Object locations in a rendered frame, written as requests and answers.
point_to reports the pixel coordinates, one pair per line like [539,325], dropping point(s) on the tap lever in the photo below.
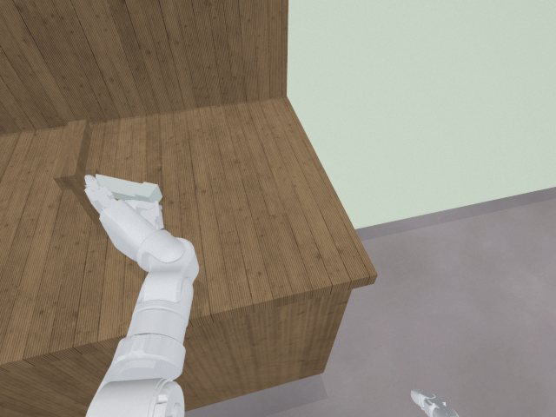
[127,190]

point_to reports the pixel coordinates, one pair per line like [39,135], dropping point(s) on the counter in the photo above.
[190,95]

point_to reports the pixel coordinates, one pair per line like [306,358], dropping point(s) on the right robot hand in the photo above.
[432,404]

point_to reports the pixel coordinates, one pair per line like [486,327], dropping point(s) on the left robot hand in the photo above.
[128,223]

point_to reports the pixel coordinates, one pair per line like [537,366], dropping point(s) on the left robot forearm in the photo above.
[153,347]

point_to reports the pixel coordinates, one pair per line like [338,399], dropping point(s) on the robot left upper arm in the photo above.
[158,397]

